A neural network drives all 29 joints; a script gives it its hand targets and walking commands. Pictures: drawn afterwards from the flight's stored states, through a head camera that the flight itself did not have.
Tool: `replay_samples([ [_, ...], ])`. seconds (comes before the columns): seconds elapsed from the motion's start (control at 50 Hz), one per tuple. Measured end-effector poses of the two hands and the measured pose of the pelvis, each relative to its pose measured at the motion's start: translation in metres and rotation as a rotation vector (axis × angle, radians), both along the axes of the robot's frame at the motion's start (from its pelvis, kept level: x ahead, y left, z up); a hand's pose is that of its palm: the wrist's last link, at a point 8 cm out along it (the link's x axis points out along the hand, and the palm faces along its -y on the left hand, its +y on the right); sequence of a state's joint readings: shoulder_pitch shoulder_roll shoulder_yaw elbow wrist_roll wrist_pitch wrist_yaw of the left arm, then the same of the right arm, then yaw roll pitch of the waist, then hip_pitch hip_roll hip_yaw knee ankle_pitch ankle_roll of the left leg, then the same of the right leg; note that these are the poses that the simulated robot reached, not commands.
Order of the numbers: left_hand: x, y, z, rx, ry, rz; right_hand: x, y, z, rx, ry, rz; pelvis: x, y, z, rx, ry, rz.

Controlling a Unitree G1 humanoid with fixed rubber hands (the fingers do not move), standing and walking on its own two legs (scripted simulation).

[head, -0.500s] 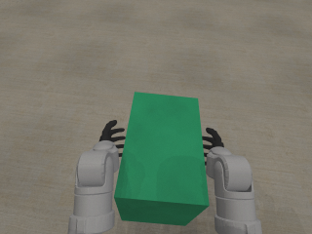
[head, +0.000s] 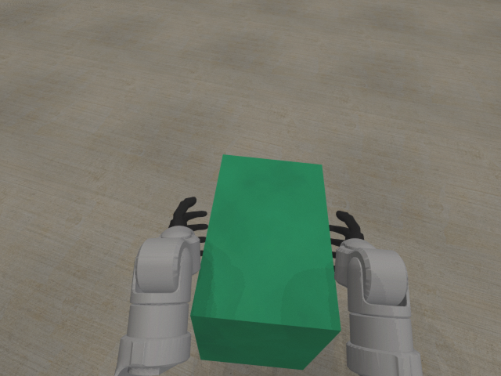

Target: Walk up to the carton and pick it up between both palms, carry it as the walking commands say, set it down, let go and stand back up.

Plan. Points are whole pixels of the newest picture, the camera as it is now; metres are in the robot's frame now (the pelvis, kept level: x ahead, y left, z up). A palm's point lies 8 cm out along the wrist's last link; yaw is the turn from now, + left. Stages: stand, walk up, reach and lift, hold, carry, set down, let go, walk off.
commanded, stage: carry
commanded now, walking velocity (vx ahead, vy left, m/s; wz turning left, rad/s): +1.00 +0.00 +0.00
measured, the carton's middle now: (262, 260) +0.32 +0.01 -0.03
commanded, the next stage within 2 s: none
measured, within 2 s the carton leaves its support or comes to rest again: neither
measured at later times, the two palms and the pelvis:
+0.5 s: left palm (237, 64) +0.83 +0.10 +0.08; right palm (336, 74) +0.78 -0.15 +0.08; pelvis +0.51 +0.02 +0.01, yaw -7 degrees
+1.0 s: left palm out of the picture +1.33 +0.06 +0.08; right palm (328, 0) +1.32 -0.19 +0.07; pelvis +1.02 -0.06 +0.01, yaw -2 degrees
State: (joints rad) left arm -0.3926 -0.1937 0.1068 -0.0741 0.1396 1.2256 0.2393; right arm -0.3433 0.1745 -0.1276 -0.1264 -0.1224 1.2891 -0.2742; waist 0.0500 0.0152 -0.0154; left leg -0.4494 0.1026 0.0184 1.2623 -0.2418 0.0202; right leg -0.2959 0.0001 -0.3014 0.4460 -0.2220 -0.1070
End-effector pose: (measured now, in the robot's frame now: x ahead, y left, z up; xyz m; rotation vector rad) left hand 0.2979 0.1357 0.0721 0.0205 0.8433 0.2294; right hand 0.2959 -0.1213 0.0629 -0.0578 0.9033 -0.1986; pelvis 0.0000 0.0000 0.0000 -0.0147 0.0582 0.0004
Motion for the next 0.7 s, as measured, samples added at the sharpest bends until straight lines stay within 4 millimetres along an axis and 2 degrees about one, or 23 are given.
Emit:
replay_samples([
  [0.06, 0.053, -0.008, 0.005, 0.015, 0.006, -0.01, 0.053, -0.008, 0.003, 0.007, 0.002, -0.002, 0.054, -0.004, 0.008, 0.015, 0.001, -0.013],
  [0.14, 0.138, -0.02, 0.016, 0.033, -0.036, -0.045, 0.13, -0.019, 0.011, 0.016, -0.047, -0.033, 0.133, -0.003, 0.009, 0.036, 0.003, -0.039],
  [0.22, 0.235, -0.028, 0.02, 0.044, -0.093, -0.087, 0.214, -0.026, 0.01, 0.027, -0.11, -0.083, 0.22, 0.005, -0.004, 0.052, 0.007, -0.067],
  [0.3, 0.337, -0.032, 0.01, 0.028, -0.126, -0.142, 0.3, -0.028, 0.002, 0.007, -0.145, -0.136, 0.32, 0.017, -0.024, 0.049, -0.023, -0.11],
  [0.34, 0.381, -0.034, 0.004, 0.005, -0.1, -0.16, 0.338, -0.029, 0.003, -0.014, -0.122, -0.16, 0.36, 0.02, -0.02, 0.055, -0.018, -0.117],
  [0.44, 0.473, -0.038, 0.0, 0.001, 0.009, -0.186, 0.426, -0.031, 0.01, -0.037, -0.013, -0.203, 0.45, 0.022, 0.005, 0.014, 0.001, -0.134],
  [0.56, 0.589, -0.04, 0.012, -0.027, -0.025, -0.146, 0.552, -0.034, 0.03, -0.045, -0.048, -0.182, 0.566, 0.008, 0.014, -0.023, -0.005, -0.112],
  [0.62, 0.653, -0.043, 0.018, -0.031, -0.078, -0.109, 0.625, -0.038, 0.036, -0.043, -0.103, -0.157, 0.63, -0.004, 0.006, -0.033, -0.01, -0.101],
  [0.7, 0.743, -0.05, 0.015, -0.019, -0.125, -0.054, 0.726, -0.047, 0.028, -0.028, -0.152, -0.108, 0.725, -0.027, -0.015, -0.036, -0.029, -0.063],
])
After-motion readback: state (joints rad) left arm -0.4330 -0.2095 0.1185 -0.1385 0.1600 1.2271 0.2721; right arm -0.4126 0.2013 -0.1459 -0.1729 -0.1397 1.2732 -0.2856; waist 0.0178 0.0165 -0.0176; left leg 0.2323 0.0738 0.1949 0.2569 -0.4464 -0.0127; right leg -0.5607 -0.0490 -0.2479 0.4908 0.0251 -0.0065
